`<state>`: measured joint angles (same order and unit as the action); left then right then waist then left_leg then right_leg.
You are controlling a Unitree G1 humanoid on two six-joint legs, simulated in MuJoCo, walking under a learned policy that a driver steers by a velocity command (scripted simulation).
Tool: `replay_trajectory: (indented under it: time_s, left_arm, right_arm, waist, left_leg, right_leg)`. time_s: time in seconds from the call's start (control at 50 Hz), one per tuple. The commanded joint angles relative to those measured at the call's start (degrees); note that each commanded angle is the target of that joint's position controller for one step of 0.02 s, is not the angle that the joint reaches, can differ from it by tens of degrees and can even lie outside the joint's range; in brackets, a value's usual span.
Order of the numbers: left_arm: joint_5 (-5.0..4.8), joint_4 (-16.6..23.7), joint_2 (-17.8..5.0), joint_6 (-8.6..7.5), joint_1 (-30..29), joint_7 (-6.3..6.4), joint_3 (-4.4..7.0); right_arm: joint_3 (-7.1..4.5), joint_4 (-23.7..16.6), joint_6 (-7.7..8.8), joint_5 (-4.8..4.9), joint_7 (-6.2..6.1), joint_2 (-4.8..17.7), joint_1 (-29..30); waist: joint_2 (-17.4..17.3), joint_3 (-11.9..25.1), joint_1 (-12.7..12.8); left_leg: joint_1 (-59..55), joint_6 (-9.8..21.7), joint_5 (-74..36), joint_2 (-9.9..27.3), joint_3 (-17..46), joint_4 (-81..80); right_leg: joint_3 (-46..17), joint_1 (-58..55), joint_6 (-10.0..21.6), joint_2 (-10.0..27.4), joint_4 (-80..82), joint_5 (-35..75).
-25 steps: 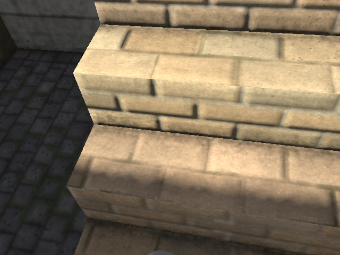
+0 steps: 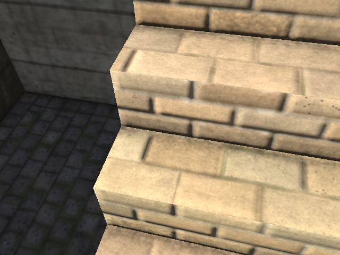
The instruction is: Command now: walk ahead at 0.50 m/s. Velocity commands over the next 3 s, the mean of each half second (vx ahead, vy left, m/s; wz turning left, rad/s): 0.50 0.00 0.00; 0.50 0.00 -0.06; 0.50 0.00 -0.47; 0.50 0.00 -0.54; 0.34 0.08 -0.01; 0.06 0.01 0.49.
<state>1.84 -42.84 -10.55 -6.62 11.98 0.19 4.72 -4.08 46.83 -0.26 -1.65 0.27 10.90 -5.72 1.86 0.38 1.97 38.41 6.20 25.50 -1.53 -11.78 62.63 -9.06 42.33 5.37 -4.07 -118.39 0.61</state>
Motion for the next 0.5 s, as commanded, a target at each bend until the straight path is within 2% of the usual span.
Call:
replay_trajectory:
  time_s: [0.02,0.04,0.06,0.08,0.1,0.12,0.14,0.16,0.18,0.2,0.22,0.24,0.26,0.28,0.3,0.32,0.34,0.36,0.38,0.4,0.42,0.44,0.46,0.48,0.5]
  left_arm:
    - [0.31,6.65,7.25,0.72,4.31,1.08,-3.82]
    - [-0.21,6.55,7.76,0.96,1.94,1.17,-4.2]
    - [-1.51,6.38,8.45,1.3,-0.33,1.18,-4.45]
    - [-2.01,6.98,8.78,1.77,-2.79,1.95,-4.42]
    - [-3.07,6.79,9.44,1.98,-3.39,2.64,-4.74]
    - [-3.16,8.34,9.11,2.6,-5.81,3.71,-5.08]
    - [-3.55,9.62,7.48,2.71,-9.75,3.72,-5.01]
    - [-3.29,11.31,7.18,3.04,-12.88,3.65,-5.68]
    - [-3.16,12.28,5.93,3.83,-15.75,3.37,-5.54]
    - [-2.89,13.45,6.24,4.73,-18.03,3.1,-5.52]
    - [-3.0,13.35,3.87,5.21,-17.48,2.97,-5.33]
    - [-2.49,11.79,5.6,5.68,-16.61,2.79,-5.88]
    - [-2.39,11.16,6.03,5.83,-15.65,2.4,-6.34]
    - [-2.98,9.02,5.56,5.34,-12.71,2.2,-6.5]
    - [-4.52,6.02,3.48,5.41,-9.76,1.28,-5.82]
    - [-3.4,4.1,2.16,6.27,-2.77,0.91,-5.77]
    - [-3.34,3.34,-1.46,6.61,3.43,1.51,-4.67]
    - [-1.49,0.17,-4.01,6.39,6.61,0.87,-3.67]
    - [1.66,-2.08,-11.26,7.32,9.25,1.83,-1.13]
    - [1.22,-5.35,-14.54,8.31,9.03,3.17,1.29]
    - [0.3,-3.08,-11.31,7.05,-0.8,3.01,0.8]
    - [-0.12,-4.54,-7.56,5.82,-4.81,2.96,0.13]
    - [0.52,-10.42,-4.94,4.16,-1.03,2.73,-0.54]
    - [1.28,-13.7,-0.22,3.33,1.26,2.68,-1.65]
    - [1.69,-15.39,2.78,2.81,2.1,2.33,-2.46]
  right_arm:
    - [1.33,4.94,3.71,-0.42,0.91,-3.97,-4.84]
    - [1.77,6.82,5.0,-0.38,0.66,-4.53,-6.6]
    - [1.92,8.15,6.43,0.0,0.96,-3.92,-10.2]
    - [1.15,9.04,7.53,-0.36,1.32,-0.3,-12.43]
    - [1.14,10.23,8.05,0.09,2.38,0.28,-13.78]
    - [0.71,9.86,8.24,-0.36,3.4,2.51,-12.56]
    - [0.64,9.68,8.64,-0.39,3.78,3.46,-11.86]
    - [0.58,9.46,8.72,-0.17,4.03,3.28,-11.58]
    - [0.89,9.41,8.73,0.19,3.39,2.79,-13.32]
    - [0.32,9.65,8.74,-0.11,2.35,4.68,-15.6]
    - [-0.54,8.14,8.74,0.63,0.86,8.16,-15.91]
    - [-0.94,9.61,8.14,1.06,-0.56,7.98,-19.48]
    - [-1.27,10.07,7.4,1.6,-1.59,8.12,-20.95]
    - [-0.58,7.06,7.3,3.65,-2.03,6.8,-16.05]
    - [-0.6,4.2,7.87,4.34,-2.31,7.91,-14.78]
    - [-0.31,3.5,9.37,4.78,-1.67,10.01,-16.4]
    - [-0.87,4.38,10.24,5.91,-0.53,12.79,-17.63]
    - [-1.2,5.35,10.23,6.31,0.42,13.27,-19.05]
    - [-1.08,1.66,9.7,5.49,2.19,8.67,-19.42]
    - [-1.71,-1.55,8.4,2.33,3.43,6.71,-8.78]
    - [-0.33,-6.26,7.57,-1.64,3.53,0.68,-4.79]
    - [0.93,-9.05,6.93,-2.32,3.12,-2.45,-1.19]
    - [2.55,-10.66,7.09,-2.3,2.58,-6.0,-2.14]
    - [3.34,-11.75,7.34,-1.3,2.01,-6.61,-3.0]
    - [3.78,-10.12,6.58,-0.6,1.61,-6.72,-7.5]
  waist:
    - [-1.07,-2.9,4.36]
    - [0.94,-5.52,4.35]
    - [1.87,-7.14,2.77]
    - [0.28,-7.84,1.27]
    - [-1.65,-7.03,0.82]
    - [-3.35,-6.03,1.87]
    - [-2.34,-6.36,1.78]
    - [-1.2,-8.35,2.81]
    - [-0.67,-8.03,1.14]
    - [-3.86,-4.94,-0.1]
    - [-6.99,-1.87,-0.25]
    - [-7.67,2.93,0.14]
    - [-7.69,5.11,0.44]
    - [-7.01,7.42,2.84]
    - [-9.1,12.48,1.78]
    - [-12.52,19.11,3.63]
    - [-19.1,22.43,5.59]
    - [-17.35,24.03,6.21]
    - [-0.65,22.6,4.17]
    - [8.02,17.44,6.79]
    - [1.46,9.0,2.9]
    - [-2.52,1.18,0.67]
    - [-4.32,-3.94,-2.4]
    - [-5.91,-6.79,-4.02]
    - [-6.47,-7.37,-5.97]
  left_leg:
    - [-8.28,2.09,-1.18,13.87,26.6,-40.22]
    - [-7.28,1.05,-6.77,12.79,21.04,-39.41]
    - [-7.74,1.71,-12.58,14.69,19.76,-41.54]
    - [-11.34,2.7,-14.82,15.16,20.05,-43.69]
    - [-14.85,3.05,-16.24,16.66,20.03,-44.74]
    - [-17.11,1.86,-16.25,16.15,17.16,-45.43]
    - [-16.29,0.46,-15.98,15.06,13.31,-47.67]
    - [-10.09,-2.76,-17.53,12.49,9.04,-50.09]
    - [-8.3,-2.22,-19.83,11.28,8.26,-53.14]
    - [-12.46,-0.27,-27.11,12.04,8.64,-55.95]
    - [-19.91,2.08,-36.69,14.3,8.27,-60.11]
    - [-29.87,3.68,-42.81,15.47,8.13,-59.52]
    - [-37.26,3.73,-46.27,15.1,5.51,-57.62]
    - [-34.45,2.48,-72.79,12.4,-1.35,-54.37]
    - [-30.96,5.54,-96.87,12.16,0.16,-50.67]
    - [-34.38,9.04,-115.69,15.77,3.53,-44.95]
    - [-39.13,9.87,-120.38,17.83,5.34,-36.1]
    - [-38.06,9.05,-110.91,16.85,7.56,-23.26]
    - [-24.15,3.41,-73.21,8.2,8.45,-6.26]
    - [-6.76,0.01,-23.93,-4.92,13.42,25.35]
    - [4.52,-1.51,-19.76,-6.57,23.66,51.35]
    - [11.98,-0.74,-21.62,-5.91,23.3,60.82]
    - [18.01,1.51,-21.21,-5.72,25.5,60.75]
    - [22.23,1.65,-17.76,-5.76,25.59,62.07]
    - [22.98,0.93,-15.95,-5.44,25.45,60.31]
  right_leg:
    - [-2.43,19.99,2.0,-0.88,-15.21,-5.58]
    - [-3.79,22.66,2.41,-2.29,-12.71,-5.38]
    - [-1.78,26.36,1.65,-3.57,-15.52,-8.3]
    - [0.24,32.54,1.76,-5.29,-21.38,-11.98]
    - [0.51,37.9,2.31,-5.7,-30.22,-15.68]
    - [0.98,40.79,3.16,-5.47,-31.94,-18.14]
    - [2.93,40.26,3.24,-5.46,-27.71,-18.57]
    - [5.91,34.93,2.77,-4.14,-14.56,-16.85]
    - [8.67,30.87,1.71,-3.81,-6.63,-15.09]
    - [12.35,29.52,1.6,-3.67,-5.83,-14.68]
    - [15.77,27.92,1.11,-0.79,1.08,-19.14]
    - [18.71,27.53,2.57,1.74,0.2,-18.74]
    - [18.71,26.67,3.49,4.23,7.2,-21.32]
    - [19.89,11.85,4.67,3.35,22.77,-23.91]
    - [24.34,-3.37,3.65,-1.31,35.6,-29.4]
    - [23.6,-13.88,3.15,-2.91,37.07,-30.19]
    - [19.22,-19.82,2.94,-4.26,47.17,-35.65]
    - [10.64,-25.45,3.64,-3.86,56.89,-35.65]
    - [-23.31,-26.76,9.61,10.24,78.91,-52.39]
    - [-52.3,-25.78,13.38,14.82,105.86,-67.19]
    - [-50.72,-16.26,12.12,16.48,104.19,-64.64]
    - [-40.85,-9.23,12.35,15.92,96.3,-59.36]
    - [-31.14,-8.64,12.26,15.79,91.42,-53.16]
    - [-23.42,-9.66,11.16,14.62,90.7,-43.98]
    - [-16.92,-11.13,8.96,13.52,90.28,-37.49]
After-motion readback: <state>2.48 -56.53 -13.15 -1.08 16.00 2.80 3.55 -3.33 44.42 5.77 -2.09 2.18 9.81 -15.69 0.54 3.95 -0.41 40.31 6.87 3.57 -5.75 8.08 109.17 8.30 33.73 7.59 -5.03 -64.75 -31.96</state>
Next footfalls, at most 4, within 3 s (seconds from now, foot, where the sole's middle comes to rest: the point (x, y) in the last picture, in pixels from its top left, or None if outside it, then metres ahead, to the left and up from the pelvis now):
0.34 right None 0.27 -0.11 -0.47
0.84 left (143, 164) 0.57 0.13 -0.26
1.38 right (258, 72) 0.71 -0.17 -0.04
1.90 left None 0.99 -0.09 0.17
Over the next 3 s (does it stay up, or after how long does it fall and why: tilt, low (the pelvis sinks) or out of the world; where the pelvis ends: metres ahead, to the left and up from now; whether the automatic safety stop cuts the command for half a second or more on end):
stays up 1.05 -0.20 1.09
